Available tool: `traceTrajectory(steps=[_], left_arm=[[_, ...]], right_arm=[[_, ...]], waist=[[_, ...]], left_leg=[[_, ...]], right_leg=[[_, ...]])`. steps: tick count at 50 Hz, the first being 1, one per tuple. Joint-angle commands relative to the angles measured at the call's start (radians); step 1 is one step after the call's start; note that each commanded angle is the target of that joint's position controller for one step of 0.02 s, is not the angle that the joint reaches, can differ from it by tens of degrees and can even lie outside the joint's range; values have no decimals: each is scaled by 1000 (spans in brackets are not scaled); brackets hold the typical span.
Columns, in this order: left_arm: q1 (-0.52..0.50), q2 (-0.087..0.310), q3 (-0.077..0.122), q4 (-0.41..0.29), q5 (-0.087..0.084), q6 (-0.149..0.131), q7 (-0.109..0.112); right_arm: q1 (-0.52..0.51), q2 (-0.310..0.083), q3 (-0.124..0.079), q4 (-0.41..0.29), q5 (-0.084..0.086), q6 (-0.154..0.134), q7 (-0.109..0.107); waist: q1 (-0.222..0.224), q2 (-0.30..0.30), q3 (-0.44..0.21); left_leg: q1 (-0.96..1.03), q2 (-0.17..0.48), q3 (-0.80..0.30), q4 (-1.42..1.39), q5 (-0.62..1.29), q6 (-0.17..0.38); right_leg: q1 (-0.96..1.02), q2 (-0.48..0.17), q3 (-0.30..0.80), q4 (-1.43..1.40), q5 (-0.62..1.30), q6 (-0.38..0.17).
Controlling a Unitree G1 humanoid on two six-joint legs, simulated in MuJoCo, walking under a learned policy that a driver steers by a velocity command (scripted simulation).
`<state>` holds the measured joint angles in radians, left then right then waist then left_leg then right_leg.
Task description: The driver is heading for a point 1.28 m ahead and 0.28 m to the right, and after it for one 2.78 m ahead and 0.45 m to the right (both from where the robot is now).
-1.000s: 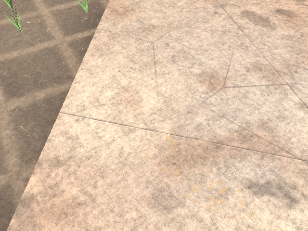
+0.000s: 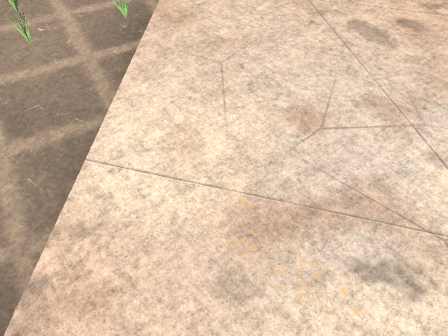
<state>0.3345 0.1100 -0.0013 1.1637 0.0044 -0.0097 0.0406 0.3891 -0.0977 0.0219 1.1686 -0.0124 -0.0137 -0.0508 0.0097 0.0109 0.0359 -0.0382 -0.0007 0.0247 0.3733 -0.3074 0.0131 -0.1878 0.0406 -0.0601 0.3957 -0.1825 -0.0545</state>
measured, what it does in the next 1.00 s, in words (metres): walks ahead: right foot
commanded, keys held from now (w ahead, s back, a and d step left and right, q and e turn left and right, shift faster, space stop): no key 0.28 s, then w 0.72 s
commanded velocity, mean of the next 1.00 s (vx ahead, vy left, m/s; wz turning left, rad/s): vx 0.25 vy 0.00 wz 0.00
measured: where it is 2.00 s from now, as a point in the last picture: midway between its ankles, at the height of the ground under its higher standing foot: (247, 238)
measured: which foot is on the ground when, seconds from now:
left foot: down 0.00-0.62, up 0.64-1.00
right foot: down 0.00-0.42, up 0.44-0.60, down 0.62-1.00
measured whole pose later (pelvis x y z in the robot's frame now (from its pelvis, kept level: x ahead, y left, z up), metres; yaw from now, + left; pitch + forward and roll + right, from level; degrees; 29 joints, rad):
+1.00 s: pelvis +0.24 -0.05 -0.01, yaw +0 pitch +1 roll +0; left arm 0.53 0.11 0.00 1.11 0.01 -0.11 0.01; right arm 0.05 -0.17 -0.04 0.92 -0.02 -0.04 0.04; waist 0.05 0.02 0.06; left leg -0.62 0.04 0.10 0.69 -0.06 0.07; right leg 0.13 0.07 -0.08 0.17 -0.32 -0.07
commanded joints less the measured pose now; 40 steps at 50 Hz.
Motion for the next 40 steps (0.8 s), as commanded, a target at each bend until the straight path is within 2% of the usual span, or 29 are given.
traceTrajectory(steps=[1, 14, 15, 18, 20, 21, 22, 23, 25, 27, 28, 29, 30, 31, 32, 33, 34, 35, 36, 37, 38, 40], left_arm=[[82, 64, 7, -3, 0, -3, 1], [93, 59, 4, -2, 0, -7, 1], [98, 56, 3, 0, 0, -6, 0], [86, 88, 20, -18, 2, 3, -5], [50, 75, 22, -49, 6, 0, -16], [9, 51, 18, -74, 9, -8, -23], [-34, 31, 14, -101, 19, -19, -31], [-70, 41, 16, -126, 31, -30, -36], [-98, 80, 31, -165, 28, -51, -47], [-103, 91, 40, -190, 14, -67, -57], [-86, 86, 44, -192, 8, -72, -62], [-21, 73, 46, -176, 3, -75, -65], [95, 73, 56, -132, -2, -75, -63], [238, 111, 77, -86, 0, -78, -54], [384, 228, 107, -70, 15, -80, -40], [438, 228, 104, -38, 14, -65, -41], [299, 200, 91, -71, 19, -58, -38], [191, 177, 83, -108, 16, -62, -42], [130, 170, 76, -127, 16, -68, -44], [111, 142, 63, -130, 13, -77, -42], [117, 126, 54, -124, 12, -84, -39], [175, 123, 45, -97, 7, -96, -32]], right_arm=[[108, -56, -7, 2, 0, -2, -1], [122, -50, -8, -4, 1, -7, 1], [132, -47, -7, -2, -1, -7, 1], [147, -77, -24, -14, -7, -1, 6], [181, -94, -34, -24, -4, -1, 11], [221, -113, -42, -18, -2, -5, 11], [247, -143, -54, -10, -1, -10, 10], [239, -157, -63, -12, -4, -14, 10], [231, -163, -70, -17, -16, -30, 15], [199, -163, -73, -28, -16, -44, 17], [174, -168, -75, -36, -13, -49, 18], [133, -174, -77, -47, -6, -51, 20], [98, -173, -76, -60, -3, -54, 24], [82, -159, -70, -70, -5, -65, 32], [60, -93, -52, -122, 6, -74, 42], [49, -127, -64, -140, -13, -74, 49], [14, -114, -65, -153, -24, -68, 55], [-12, -92, -59, -160, -21, -73, 63], [-19, -83, -61, -161, -15, -75, 69], [-10, -91, -66, -160, -20, -68, 73], [2, -92, -70, -156, -22, -58, 77], [-25, -107, -79, -167, -20, -42, 83]], waist=[[0, 1, 86], [0, -1, 81], [-1, -3, 63], [-10, 13, 103], [-35, 53, 179], [-57, 101, 204], [-71, 152, 224], [-74, 150, 246], [-65, 122, 240], [-41, 101, 216], [-20, 99, 199], [24, 90, 177], [77, 62, 137], [139, -16, 68], [187, -282, -2], [164, -281, -8], [79, -133, 70], [48, -45, 109], [15, -16, 114], [-7, -25, 108], [-19, -42, 93], [-26, -60, 85]], left_leg=[[-141, 99, -81, -81, 107, 34], [-146, 98, -83, -75, 120, 37], [-140, 90, -81, -83, 57, 40], [-181, 62, -94, -63, -261, 81], [-192, 110, -189, -108, -444, 129], [-151, 167, -278, -167, -494, 160], [-107, 250, -377, -236, -512, 198], [-93, 307, -427, -262, -464, 228], [-35, 334, -433, -251, -317, 249], [-6, 304, -350, -216, -153, 222], [-38, 278, -298, -190, -85, 204], [-121, 242, -233, -142, -31, 181], [-233, 188, -164, -55, 61, 153], [-349, 123, -80, 133, 165, 121], [-548, -18, 66, 504, 13, 54], [-640, -49, 11, 737, -224, 64], [-672, 29, -43, 844, -150, 83], [-654, 63, -56, 837, -43, 88], [-618, 84, -54, 802, 22, 88], [-591, 93, -42, 770, 49, 79], [-575, 93, -29, 749, 69, 71], [-609, 79, 5, 721, 100, 59]], right_leg=[[29, -129, 139, -68, 79, -9], [23, -131, 139, -58, 96, -8], [29, -123, 137, -62, 26, -9], [-56, -74, 117, -9, -311, -39], [-199, -49, 103, 69, -430, -49], [-279, -22, 62, 157, -381, -40], [-345, -7, -7, 264, -277, -28], [-393, -42, -19, 331, -226, -27], [-460, -82, 9, 390, -255, -29], [-423, -91, 11, 329, -249, -29], [-337, -73, -10, 271, -214, -29], [-180, -43, -43, 189, -147, -31], [40, 9, -70, 120, -111, -33], [271, -19, -1, 77, -108, -43], [420, -289, 430, -129, -345, -123], [386, -414, 710, -239, -343, -184], [276, -413, 632, -224, -378, -175], [177, -383, 535, -240, -307, -162], [122, -340, 442, -261, -235, -145], [104, -303, 367, -271, -143, -130], [108, -277, 304, -272, -51, -120], [154, -254, 219, -258, 174, -114]])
